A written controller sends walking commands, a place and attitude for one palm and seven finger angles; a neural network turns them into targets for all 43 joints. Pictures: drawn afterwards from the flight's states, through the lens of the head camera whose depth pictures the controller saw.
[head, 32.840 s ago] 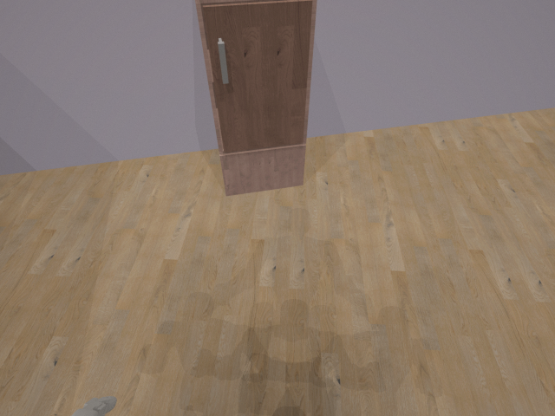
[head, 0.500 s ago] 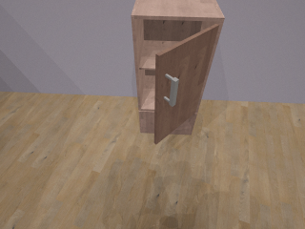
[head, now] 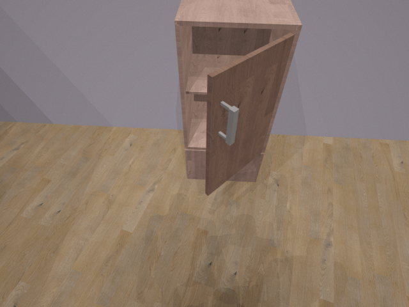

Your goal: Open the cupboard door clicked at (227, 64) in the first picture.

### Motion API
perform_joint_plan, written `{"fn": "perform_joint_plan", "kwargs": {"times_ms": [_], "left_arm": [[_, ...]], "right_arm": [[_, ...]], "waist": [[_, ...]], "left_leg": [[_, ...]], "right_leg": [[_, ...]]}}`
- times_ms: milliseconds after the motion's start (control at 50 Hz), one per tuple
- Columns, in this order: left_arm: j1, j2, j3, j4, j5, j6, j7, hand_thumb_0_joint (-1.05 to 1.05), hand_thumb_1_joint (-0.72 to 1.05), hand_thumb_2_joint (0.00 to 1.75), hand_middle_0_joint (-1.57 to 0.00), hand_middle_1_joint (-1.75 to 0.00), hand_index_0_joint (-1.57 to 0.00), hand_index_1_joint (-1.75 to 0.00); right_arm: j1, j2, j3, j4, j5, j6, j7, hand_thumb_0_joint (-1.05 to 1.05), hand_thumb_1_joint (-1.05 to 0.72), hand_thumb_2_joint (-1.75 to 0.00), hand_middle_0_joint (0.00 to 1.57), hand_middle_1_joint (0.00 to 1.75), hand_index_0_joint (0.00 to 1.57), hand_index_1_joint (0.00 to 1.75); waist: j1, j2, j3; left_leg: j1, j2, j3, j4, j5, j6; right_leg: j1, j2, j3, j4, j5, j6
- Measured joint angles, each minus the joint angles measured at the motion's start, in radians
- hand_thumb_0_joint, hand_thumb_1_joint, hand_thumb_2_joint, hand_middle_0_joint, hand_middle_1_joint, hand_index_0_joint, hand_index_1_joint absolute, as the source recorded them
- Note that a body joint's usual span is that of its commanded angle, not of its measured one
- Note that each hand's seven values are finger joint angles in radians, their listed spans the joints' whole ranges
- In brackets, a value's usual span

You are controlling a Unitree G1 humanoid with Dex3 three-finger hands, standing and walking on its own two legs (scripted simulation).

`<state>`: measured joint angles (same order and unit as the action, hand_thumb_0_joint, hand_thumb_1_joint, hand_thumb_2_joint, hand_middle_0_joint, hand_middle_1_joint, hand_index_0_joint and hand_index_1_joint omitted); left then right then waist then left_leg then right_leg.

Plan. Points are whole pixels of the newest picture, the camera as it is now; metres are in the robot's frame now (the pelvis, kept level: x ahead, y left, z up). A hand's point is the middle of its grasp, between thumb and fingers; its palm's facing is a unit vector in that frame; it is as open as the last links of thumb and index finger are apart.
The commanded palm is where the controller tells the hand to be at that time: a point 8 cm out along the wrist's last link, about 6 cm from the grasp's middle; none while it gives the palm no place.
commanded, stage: walk to a spot facing it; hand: left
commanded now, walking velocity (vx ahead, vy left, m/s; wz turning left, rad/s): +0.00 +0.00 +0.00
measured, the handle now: (227, 123) +0.64 -0.03 -0.05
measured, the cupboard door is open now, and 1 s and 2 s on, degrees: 46 46 46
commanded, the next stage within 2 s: none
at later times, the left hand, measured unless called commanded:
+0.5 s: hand out of the picture +0.05 +0.17 -0.18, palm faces -0.07 -0.96 -0.26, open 7.4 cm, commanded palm none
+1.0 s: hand out of the picture +0.14 +0.14 -0.17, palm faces -0.30 -0.92 -0.25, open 7.4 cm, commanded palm none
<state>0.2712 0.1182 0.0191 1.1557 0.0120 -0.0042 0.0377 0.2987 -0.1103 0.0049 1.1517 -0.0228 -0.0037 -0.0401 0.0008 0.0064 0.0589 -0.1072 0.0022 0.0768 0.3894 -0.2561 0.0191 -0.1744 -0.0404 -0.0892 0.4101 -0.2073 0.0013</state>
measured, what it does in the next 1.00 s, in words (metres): lifts its left foot, turning right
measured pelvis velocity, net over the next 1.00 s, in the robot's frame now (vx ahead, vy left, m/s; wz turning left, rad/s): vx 0.03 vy -0.03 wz -0.43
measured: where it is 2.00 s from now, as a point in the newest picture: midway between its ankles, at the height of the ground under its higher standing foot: outside the picture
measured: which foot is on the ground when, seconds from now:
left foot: down 0.00-0.52, up 0.54-1.00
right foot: down 0.00-1.00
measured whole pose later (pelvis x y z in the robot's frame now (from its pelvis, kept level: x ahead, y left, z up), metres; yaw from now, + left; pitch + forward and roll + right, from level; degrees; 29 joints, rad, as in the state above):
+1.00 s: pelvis +0.03 -0.03 +0.00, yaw -25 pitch +2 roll +1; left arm 0.25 0.18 0.09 0.93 0.03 0.03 0.01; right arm 0.04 -0.21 -0.06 0.89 -0.01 0.05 -0.04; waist 0.06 -0.01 0.10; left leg -0.42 0.00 -0.04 0.86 -0.42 -0.05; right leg -0.25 0.13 0.19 0.46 -0.22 -0.07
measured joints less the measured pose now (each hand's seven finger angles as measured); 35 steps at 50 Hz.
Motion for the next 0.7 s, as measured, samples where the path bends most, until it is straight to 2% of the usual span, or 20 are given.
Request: {"fn": "perform_joint_plan", "kwargs": {"times_ms": [180, 300, 400, 480, 520, 540, 560, 600, 640, 700], "left_arm": [[0.002, -0.002, 0.002, -0.002, 0.0, 0.003, -0.003, 0.01, 0.91, 0.9, -0.2, -0.3, -0.19, -0.3], [-0.005, 0.004, 0.032, -0.031, 0.007, 0.035, -0.018, 0.01, 0.91, 0.9, -0.2, -0.3, -0.19, -0.3], [-0.025, 0.032, 0.058, -0.079, 0.014, 0.059, -0.034, 0.01, 0.91, 0.9, -0.2, -0.3, -0.2, -0.3], [-0.049, 0.052, 0.075, -0.118, 0.017, 0.069, -0.043, 0.01, 0.91, 0.9, -0.2, -0.3, -0.19, -0.3], [-0.055, 0.06, 0.079, -0.141, 0.017, 0.059, -0.046, 0.01, 0.91, 0.9, -0.2, -0.3, -0.19, -0.3], [-0.062, 0.062, 0.081, -0.149, 0.019, 0.048, -0.044, 0.01, 0.91, 0.9, -0.2, -0.3, -0.19, -0.3], [-0.069, 0.064, 0.08, -0.157, 0.018, 0.037, -0.04, 0.01, 0.91, 0.9, -0.2, -0.3, -0.19, -0.3], [-0.077, 0.067, 0.077, -0.171, 0.012, 0.025, -0.028, 0.0, 0.91, 0.9, -0.2, -0.3, -0.19, -0.3], [-0.076, 0.068, 0.076, -0.182, 0.009, 0.025, -0.02, 0.0, 0.91, 0.9, -0.2, -0.3, -0.19, -0.3], [-0.064, 0.065, 0.07, -0.189, 0.007, 0.026, -0.017, 0.0, 0.91, 0.9, -0.2, -0.3, -0.19, -0.3]], "right_arm": [[-0.008, -0.003, -0.002, 0.0, 0.0, 0.003, -0.003, 0.0, -0.91, -0.9, 0.2, 0.3, 0.2, 0.3], [-0.036, -0.01, -0.023, -0.036, -0.002, 0.026, -0.009, 0.0, -0.91, -0.9, 0.2, 0.3, 0.2, 0.3], [-0.046, -0.029, -0.044, -0.086, -0.006, 0.033, -0.012, 0.0, -0.91, -0.9, 0.21, 0.3, 0.2, 0.3], [-0.052, -0.057, -0.056, -0.117, -0.014, 0.035, -0.01, 0.0, -0.9, -0.9, 0.21, 0.3, 0.2, 0.3], [-0.055, -0.074, -0.06, -0.131, -0.015, 0.038, -0.007, 0.0, -0.9, -0.9, 0.21, 0.3, 0.2, 0.3], [-0.064, -0.083, -0.063, -0.135, -0.01, 0.042, -0.005, 0.0, -0.9, -0.9, 0.21, 0.3, 0.2, 0.3], [-0.076, -0.091, -0.067, -0.138, -0.005, 0.051, -0.004, 0.0, -0.9, -0.9, 0.21, 0.3, 0.2, 0.3], [-0.106, -0.101, -0.072, -0.149, 0.001, 0.067, -0.001, 0.0, -0.9, -0.9, 0.21, 0.3, 0.2, 0.3], [-0.14, -0.108, -0.074, -0.162, 0.003, 0.074, 0.003, 0.0, -0.91, -0.9, 0.2, 0.3, 0.2, 0.3], [-0.187, -0.115, -0.075, -0.195, 0.003, 0.068, 0.008, 0.0, -0.91, -0.9, 0.2, 0.3, 0.2, 0.3]], "waist": [[0.006, 0.001, 0.003], [0.011, -0.003, 0.021], [0.012, -0.015, 0.038], [0.015, 0.0, 0.055], [0.017, 0.017, 0.058], [0.016, 0.032, 0.063], [0.014, 0.04, 0.071], [0.016, 0.038, 0.08], [0.025, 0.026, 0.083], [0.03, 0.012, 0.077]], "left_leg": [[0.003, 0.005, 0.005, 0.002, -0.005, -0.003], [-0.034, 0.024, 0.051, 0.072, -0.045, -0.006], [-0.067, 0.036, 0.099, 0.135, -0.08, -0.01], [-0.07, 0.057, 0.138, 0.181, -0.114, -0.023], [-0.082, 0.078, 0.15, 0.226, -0.141, -0.04], [-0.105, 0.098, 0.141, 0.277, -0.153, -0.041], [-0.143, 0.098, 0.105, 0.364, -0.209, -0.043], [-0.223, 0.072, 0.028, 0.555, -0.271, -0.046], [-0.287, 0.053, -0.016, 0.679, -0.243, -0.052], [-0.343, 0.044, -0.057, 0.729, -0.177, -0.064]], "right_leg": [[0.0, 0.005, 0.005, 0.002, -0.003, -0.003], [-0.061, 0.022, 0.05, 0.077, -0.025, -0.008], [-0.138, 0.031, 0.091, 0.19, -0.069, -0.015], [-0.18, 0.026, 0.061, 0.338, -0.197, -0.013], [-0.155, 0.03, 0.049, 0.284, -0.126, -0.018], [-0.155, 0.045, 0.045, 0.281, -0.113, -0.035], [-0.156, 0.056, 0.042, 0.287, -0.125, -0.054], [-0.145, 0.068, 0.051, 0.263, -0.135, -0.08], [-0.129, 0.08, 0.076, 0.207, -0.107, -0.089], [-0.107, 0.098, 0.122, 0.124, -0.053, -0.093]]}}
